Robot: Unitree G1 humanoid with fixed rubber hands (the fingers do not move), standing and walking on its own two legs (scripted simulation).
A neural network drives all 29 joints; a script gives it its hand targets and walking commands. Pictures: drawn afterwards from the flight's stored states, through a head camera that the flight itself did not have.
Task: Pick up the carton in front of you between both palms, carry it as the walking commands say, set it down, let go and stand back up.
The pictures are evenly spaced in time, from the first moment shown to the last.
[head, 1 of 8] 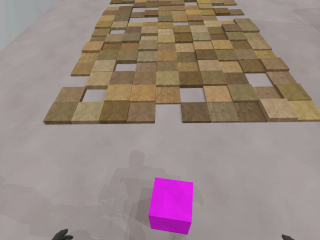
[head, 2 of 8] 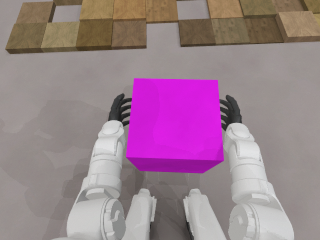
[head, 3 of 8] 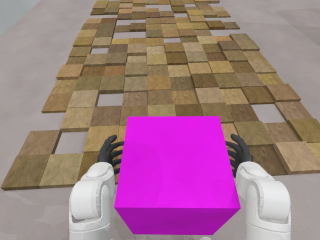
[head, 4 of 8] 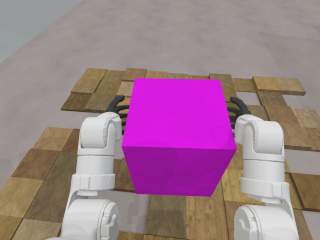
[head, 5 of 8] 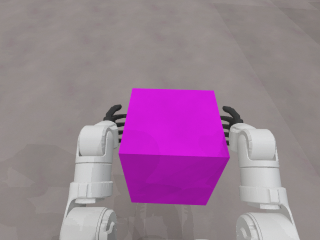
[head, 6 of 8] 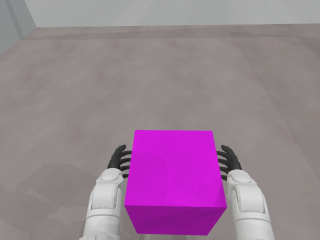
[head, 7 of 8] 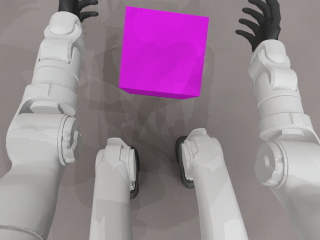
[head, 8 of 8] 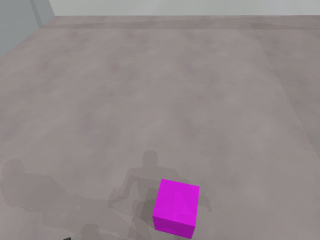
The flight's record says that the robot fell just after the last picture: no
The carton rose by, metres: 0.77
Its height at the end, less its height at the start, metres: +0.00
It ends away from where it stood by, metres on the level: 6.63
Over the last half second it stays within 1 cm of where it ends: yes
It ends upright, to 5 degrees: yes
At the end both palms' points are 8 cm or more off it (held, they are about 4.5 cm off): yes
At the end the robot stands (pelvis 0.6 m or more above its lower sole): yes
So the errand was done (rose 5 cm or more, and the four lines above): yes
